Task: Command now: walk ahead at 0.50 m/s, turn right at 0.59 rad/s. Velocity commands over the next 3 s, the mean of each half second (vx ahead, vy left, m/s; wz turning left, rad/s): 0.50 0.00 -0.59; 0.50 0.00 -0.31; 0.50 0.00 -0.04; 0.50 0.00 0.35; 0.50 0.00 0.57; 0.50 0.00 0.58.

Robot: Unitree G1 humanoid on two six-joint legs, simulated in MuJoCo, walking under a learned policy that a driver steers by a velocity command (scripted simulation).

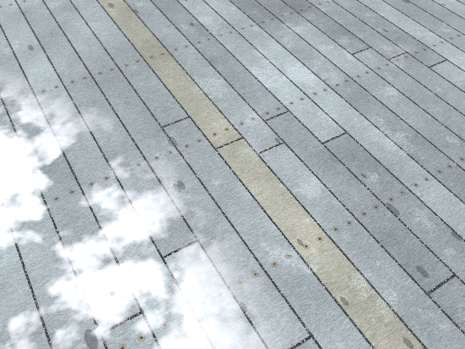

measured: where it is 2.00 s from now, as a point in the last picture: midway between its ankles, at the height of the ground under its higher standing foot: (336, 195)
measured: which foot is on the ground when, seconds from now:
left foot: down 0.00-0.32, up 0.34-0.78, down 0.80-1.00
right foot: up 0.00-0.30, down 0.32-0.80, up 0.82-1.00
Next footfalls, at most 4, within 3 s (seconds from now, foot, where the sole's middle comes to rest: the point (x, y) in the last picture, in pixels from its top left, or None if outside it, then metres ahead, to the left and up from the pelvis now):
0.32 right None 0.32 -0.17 -0.78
0.80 left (251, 295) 0.65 -0.06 -0.78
1.32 right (354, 252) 0.79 -0.41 -0.78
1.86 left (309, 166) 1.17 -0.31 -0.78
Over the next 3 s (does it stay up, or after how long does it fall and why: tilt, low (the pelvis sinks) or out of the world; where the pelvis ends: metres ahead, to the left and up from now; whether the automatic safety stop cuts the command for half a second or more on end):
stays up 1.58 -0.36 -0.01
